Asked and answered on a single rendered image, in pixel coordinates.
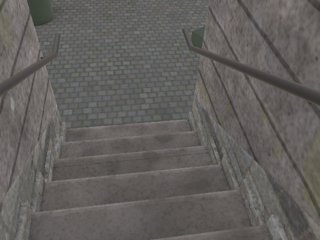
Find stairs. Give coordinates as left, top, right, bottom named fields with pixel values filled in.
left=28, top=119, right=271, bottom=240

